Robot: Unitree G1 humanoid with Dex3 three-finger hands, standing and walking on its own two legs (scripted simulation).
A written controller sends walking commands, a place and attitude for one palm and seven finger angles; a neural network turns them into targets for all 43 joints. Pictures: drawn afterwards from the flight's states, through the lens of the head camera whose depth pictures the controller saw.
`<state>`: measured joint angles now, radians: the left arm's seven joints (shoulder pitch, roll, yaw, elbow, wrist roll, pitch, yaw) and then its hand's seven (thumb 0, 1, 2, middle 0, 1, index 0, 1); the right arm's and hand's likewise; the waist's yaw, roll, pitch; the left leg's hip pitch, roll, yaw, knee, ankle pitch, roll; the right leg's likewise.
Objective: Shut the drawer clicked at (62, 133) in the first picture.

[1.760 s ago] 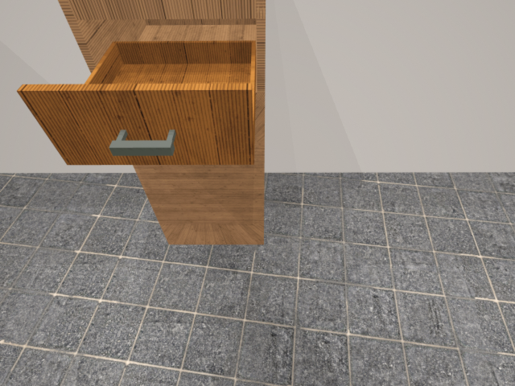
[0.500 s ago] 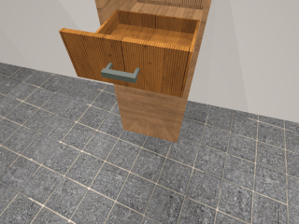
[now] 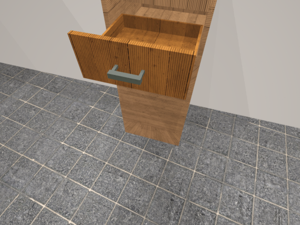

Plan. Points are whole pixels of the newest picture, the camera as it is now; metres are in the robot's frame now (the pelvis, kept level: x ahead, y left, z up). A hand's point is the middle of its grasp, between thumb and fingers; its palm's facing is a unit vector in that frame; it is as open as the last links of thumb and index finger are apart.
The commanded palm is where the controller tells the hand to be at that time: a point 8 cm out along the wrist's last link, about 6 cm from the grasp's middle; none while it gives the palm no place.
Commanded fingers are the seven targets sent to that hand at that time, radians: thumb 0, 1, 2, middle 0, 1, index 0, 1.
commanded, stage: turn to face it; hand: left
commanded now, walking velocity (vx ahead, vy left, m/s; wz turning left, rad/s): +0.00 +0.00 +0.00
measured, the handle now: (126, 73) +0.52 +0.11 +0.11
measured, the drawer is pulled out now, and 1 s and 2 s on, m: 0.27 0.27 0.27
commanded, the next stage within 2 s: take the last steps up to it in 0.70 s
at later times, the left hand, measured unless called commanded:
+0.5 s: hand out of the picture +0.04 +0.20 -0.18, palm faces -0.05 -0.97 -0.24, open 7.4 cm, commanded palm none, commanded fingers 0.00 0.90 0.90 -0.20 -0.30 -0.20 -0.30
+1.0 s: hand out of the picture +0.09 +0.17 -0.17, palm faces -0.18 -0.96 -0.23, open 7.4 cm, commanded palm none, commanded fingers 0.00 0.90 0.90 -0.20 -0.30 -0.20 -0.30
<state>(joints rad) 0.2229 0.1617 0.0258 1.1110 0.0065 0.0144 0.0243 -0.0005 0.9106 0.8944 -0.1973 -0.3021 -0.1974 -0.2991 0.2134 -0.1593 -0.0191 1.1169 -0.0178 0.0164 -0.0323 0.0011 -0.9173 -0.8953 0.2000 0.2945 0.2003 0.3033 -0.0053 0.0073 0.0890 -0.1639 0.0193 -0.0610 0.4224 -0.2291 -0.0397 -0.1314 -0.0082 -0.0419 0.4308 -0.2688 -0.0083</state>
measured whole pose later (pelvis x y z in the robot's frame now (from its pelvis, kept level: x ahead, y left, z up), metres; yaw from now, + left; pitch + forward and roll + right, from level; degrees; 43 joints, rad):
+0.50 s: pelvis -0.02 +0.00 -0.01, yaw -6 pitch -1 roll +0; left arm 0.20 0.20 0.08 1.05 0.02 0.05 0.00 0.00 0.91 0.89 -0.20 -0.30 -0.20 -0.30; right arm 0.22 -0.17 -0.05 1.07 -0.02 0.03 -0.04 0.00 -0.91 -0.90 0.20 0.29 0.20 0.30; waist 0.00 0.01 0.11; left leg -0.24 0.06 0.03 0.53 -0.28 -0.04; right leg -0.25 0.04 0.05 0.55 -0.28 -0.02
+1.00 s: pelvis -0.02 -0.02 -0.01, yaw -12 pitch +1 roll +1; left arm 0.18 0.21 0.07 0.98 0.02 0.03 -0.02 0.00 0.91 0.89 -0.20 -0.30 -0.20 -0.30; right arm 0.24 -0.17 -0.03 1.03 -0.03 0.02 -0.02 0.00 -0.91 -0.89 0.20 0.30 0.20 0.30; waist 0.00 0.00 0.06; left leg -0.24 0.09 0.10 0.54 -0.31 -0.04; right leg -0.20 -0.02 -0.02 0.52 -0.37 -0.02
